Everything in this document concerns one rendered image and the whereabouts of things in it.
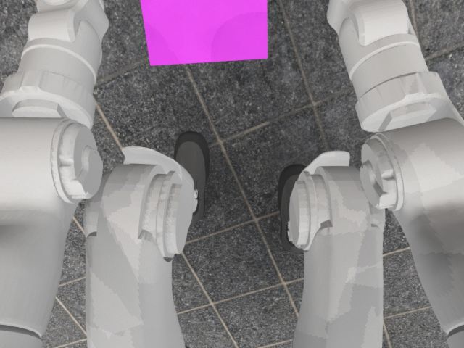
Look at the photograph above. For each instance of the robot left upper arm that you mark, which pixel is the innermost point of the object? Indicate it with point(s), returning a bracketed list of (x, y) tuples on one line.
[(47, 166)]

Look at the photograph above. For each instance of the right robot forearm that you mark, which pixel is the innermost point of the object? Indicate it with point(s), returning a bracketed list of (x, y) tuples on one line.
[(384, 61)]

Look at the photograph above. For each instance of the robot right upper arm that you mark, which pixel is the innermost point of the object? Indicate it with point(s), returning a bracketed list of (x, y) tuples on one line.
[(417, 172)]

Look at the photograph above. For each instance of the left robot forearm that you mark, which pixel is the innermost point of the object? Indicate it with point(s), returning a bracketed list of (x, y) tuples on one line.
[(59, 63)]

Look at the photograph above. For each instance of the carton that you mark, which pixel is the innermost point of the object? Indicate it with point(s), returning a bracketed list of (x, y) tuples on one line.
[(197, 31)]

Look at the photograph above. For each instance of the left robot shin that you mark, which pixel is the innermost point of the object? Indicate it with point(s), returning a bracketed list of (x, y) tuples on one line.
[(139, 155)]

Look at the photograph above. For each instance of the robot left foot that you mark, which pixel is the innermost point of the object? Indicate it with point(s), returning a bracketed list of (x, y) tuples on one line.
[(192, 152)]

